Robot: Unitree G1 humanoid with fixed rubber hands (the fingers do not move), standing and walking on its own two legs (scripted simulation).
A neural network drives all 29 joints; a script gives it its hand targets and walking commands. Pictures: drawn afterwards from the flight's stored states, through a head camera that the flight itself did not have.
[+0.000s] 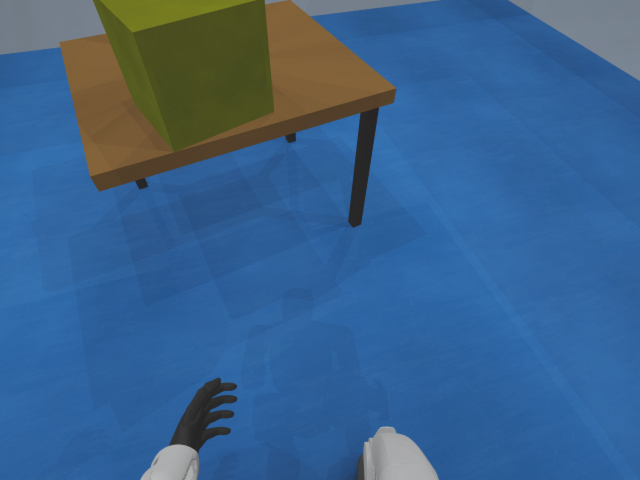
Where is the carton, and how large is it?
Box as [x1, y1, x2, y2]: [93, 0, 273, 151]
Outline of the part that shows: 93,0 134,103 174,151 273,111 264,0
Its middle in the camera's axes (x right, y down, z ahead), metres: -0.32 -0.44 +0.95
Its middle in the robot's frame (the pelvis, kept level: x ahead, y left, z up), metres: +1.04 +0.23 +0.01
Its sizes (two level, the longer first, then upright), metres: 0.290 0.261 0.280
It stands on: a table, 0.63 m high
